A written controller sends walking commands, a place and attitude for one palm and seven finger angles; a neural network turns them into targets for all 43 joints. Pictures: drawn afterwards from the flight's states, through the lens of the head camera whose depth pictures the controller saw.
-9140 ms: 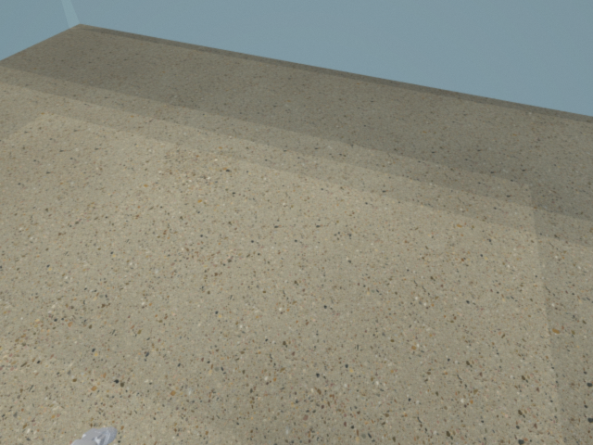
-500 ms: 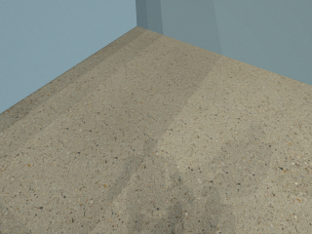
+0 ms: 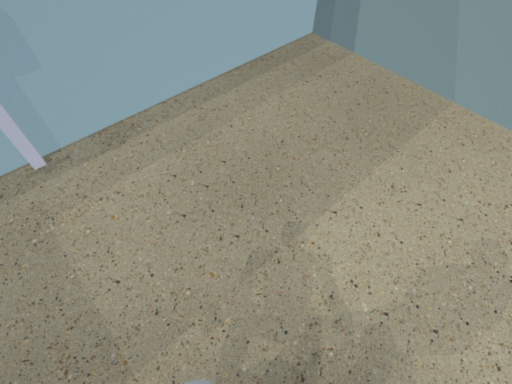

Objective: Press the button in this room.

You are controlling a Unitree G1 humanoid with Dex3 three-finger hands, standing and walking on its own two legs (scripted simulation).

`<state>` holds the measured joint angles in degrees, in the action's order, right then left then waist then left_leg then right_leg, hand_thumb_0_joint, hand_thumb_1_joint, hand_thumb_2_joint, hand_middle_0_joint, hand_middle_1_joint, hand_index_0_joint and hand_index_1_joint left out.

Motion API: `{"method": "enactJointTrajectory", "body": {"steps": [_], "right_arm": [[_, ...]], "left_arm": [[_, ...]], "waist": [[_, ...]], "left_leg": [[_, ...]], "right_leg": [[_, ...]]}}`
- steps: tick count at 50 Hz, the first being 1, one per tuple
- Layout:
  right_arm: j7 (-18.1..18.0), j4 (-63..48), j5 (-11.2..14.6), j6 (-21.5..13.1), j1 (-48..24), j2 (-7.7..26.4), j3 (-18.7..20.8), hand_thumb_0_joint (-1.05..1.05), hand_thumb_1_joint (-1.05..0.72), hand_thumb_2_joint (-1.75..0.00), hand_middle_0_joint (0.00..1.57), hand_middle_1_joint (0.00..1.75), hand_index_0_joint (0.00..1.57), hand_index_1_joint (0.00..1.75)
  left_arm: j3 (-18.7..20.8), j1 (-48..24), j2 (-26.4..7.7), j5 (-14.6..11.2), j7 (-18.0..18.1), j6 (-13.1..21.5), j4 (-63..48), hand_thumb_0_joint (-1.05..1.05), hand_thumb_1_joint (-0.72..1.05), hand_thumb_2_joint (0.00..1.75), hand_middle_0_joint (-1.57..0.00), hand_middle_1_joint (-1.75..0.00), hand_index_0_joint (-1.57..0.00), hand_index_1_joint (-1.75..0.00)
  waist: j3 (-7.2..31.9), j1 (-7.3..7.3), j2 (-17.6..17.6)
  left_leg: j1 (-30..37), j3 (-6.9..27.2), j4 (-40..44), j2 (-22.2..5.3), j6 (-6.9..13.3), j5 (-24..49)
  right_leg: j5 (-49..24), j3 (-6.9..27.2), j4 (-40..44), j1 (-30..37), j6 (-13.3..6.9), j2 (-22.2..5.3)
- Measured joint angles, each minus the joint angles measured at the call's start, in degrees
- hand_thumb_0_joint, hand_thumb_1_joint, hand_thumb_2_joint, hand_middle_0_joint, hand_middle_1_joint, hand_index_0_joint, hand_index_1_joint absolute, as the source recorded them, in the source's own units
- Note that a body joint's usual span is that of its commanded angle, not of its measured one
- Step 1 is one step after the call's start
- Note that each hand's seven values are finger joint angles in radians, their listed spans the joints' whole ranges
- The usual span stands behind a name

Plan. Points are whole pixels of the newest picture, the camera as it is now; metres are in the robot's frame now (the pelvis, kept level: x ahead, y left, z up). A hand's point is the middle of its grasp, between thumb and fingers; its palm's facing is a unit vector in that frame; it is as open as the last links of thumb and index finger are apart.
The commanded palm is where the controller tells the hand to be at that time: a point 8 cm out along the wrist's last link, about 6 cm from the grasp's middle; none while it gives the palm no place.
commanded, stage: turn or walk to find it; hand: left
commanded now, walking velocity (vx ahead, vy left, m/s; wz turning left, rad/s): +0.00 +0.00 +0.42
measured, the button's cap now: out of the picture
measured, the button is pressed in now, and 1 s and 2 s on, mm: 0 0 0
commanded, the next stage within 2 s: stand and wait in 0.48 s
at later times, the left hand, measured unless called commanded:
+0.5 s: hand out of the picture +0.07 +0.21 -0.15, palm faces +0.19 -0.94 -0.28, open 7.4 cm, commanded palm none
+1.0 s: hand out of the picture -0.11 +0.17 -0.18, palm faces +0.39 -0.90 -0.21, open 7.4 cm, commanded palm none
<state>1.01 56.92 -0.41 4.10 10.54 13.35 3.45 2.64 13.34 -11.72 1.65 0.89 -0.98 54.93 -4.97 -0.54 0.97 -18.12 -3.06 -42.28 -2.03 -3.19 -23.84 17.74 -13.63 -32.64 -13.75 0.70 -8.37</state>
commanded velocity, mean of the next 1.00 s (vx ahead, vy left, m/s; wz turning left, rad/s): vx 0.00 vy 0.00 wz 0.31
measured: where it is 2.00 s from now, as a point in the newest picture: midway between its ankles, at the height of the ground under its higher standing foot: outside the picture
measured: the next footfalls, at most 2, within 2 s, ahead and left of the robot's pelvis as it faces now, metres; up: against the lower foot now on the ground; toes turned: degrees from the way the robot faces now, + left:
left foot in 0.04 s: +0.03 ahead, +0.13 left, +0.00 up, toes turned +6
right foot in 0.48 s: +0.05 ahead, -0.11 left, +0.00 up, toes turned +7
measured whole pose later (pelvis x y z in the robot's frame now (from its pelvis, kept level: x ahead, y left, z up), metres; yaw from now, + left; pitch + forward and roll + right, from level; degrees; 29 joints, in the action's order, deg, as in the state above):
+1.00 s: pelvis -0.04 +0.00 +0.00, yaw +19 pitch -1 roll +0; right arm -0.7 60.1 -0.7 1.4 10.3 9.0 1.4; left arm 2.6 16.1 -11.9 0.6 1.3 -3.2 61.7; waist -3.0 -1.7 2.7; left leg -11.1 -1.5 -29.4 -0.1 0.5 -17.2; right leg 26.5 -6.5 -44.6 -18.4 2.2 -4.5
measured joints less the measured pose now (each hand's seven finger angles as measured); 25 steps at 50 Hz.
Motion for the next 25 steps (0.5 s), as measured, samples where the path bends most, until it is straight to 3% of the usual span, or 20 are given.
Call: {"method": "enactJointTrajectory", "body": {"steps": [2, 5, 7, 10, 18, 21, 24, 25], "right_arm": [[0.08, -0.92, -0.08, -1.13, -0.43, -0.07, -0.3, 0.01, -0.91, -0.9, 0.2, 0.3, 0.2, 0.29], [-0.17, -1.68, -0.36, -2.33, -1.7, -1.47, -0.75, 0.01, -0.91, -0.9, 0.2, 0.3, 0.2, 0.29], [-0.71, -2.05, -0.49, -2.72, -1.84, -2.02, -1.08, 0.01, -0.91, -0.9, 0.2, 0.3, 0.2, 0.29], [-1.14, -2.07, -0.45, -3.0, -1.81, -2.46, -1.59, 0.01, -0.91, -0.9, 0.2, 0.3, 0.2, 0.29], [-0.9, -2.05, -0.62, -2.51, -0.63, -2.7, -1.38, 0.01, -0.91, -0.9, 0.21, 0.3, 0.21, 0.29], [-0.78, -2.01, -0.83, -1.98, -0.01, -2.33, -0.95, 0.01, -0.91, -0.9, 0.21, 0.3, 0.21, 0.3], [-0.67, -1.99, -0.64, -1.52, 1.06, -1.76, -0.4, 0.01, -0.9, -0.9, 0.21, 0.3, 0.21, 0.3], [-0.59, -1.88, -0.41, -1.37, 1.26, -1.22, -0.11, 0.01, -0.91, -0.9, 0.21, 0.3, 0.21, 0.3]], "left_arm": [[0.47, 0.83, -1.0, -0.45, -0.04, -0.6, 0.36, 0.01, 0.9, 0.9, -0.2, -0.3, -0.2, -0.3], [1.16, 0.74, -2.91, -0.67, 0.31, -2.63, 1.43, 0.01, 0.91, 0.9, -0.2, -0.3, -0.2, -0.3], [1.38, 0.21, -3.37, -0.76, 0.23, -3.3, 2.12, 0.01, 0.91, 0.9, -0.2, -0.3, -0.2, -0.3], [1.38, -0.91, -3.52, -0.9, -0.2, -2.86, 1.87, 0.01, 0.91, 0.9, -0.2, -0.3, -0.2, -0.3], [0.73, -4.55, -2.05, -1.13, -0.16, -2.3, -0.91, 0.01, 0.91, 0.9, -0.19, -0.3, -0.2, -0.3], [0.39, -5.67, -1.14, -1.25, -0.14, -1.91, -1.95, 0.01, 0.91, 0.9, -0.2, -0.3, -0.2, -0.3], [-0.07, -5.86, -0.44, -1.32, -0.21, -0.79, -3.11, 0.01, 0.91, 0.9, -0.2, -0.3, -0.2, -0.3], [-0.18, -5.88, 0.14, -1.06, -0.07, -0.21, -3.19, 0.01, 0.91, 0.9, -0.2, -0.3, -0.2, -0.3]], "waist": [[0.41, -0.04, 0.37], [0.1, -0.69, 2.37], [0.34, -0.45, 2.06], [0.5, -0.36, 1.46], [1.22, 0.87, -0.22], [1.42, 1.72, -1.15], [1.97, 2.1, -1.82], [1.87, 2.09, -2.93]], "left_leg": [[3.1, -0.74, 8.51, 0.13, 1.39, 6.94], [2.4, -1.07, 6.81, 1.36, 4.3, 4.79], [3.02, -0.25, 8.39, 1.56, 4.91, 4.95], [4.41, 1.05, 12.16, 2.18, 5.07, 7.47], [4.88, 4.35, 15.45, 3.81, 4.92, 10.46], [3.74, 5.7, 14.42, 4.2, 4.21, 10.5], [1.49, 7.05, 11.53, 4.92, 3.02, 9.67], [0.3, 7.68, 9.33, 4.54, 2.87, 8.78]], "right_leg": [[1.74, -0.81, -3.75, -1.69, 1.11, -0.93], [11.96, 4.93, -16.51, -6.94, 2.7, 0.03], [11.77, 7.51, -23.9, -9.78, 3.2, 1.63], [8.68, 9.52, -28.05, -11.87, 3.86, 2.72], [7.71, 11.72, -20.6, -10.11, 4.51, 4.15], [7.42, 11.59, -13.71, -7.33, 4.01, 5.1], [0.91, 10.93, -1.6, -2.2, 3.4, 5.88], [-0.39, 10.15, -0.33, -1.73, 1.99, 6.47]]}}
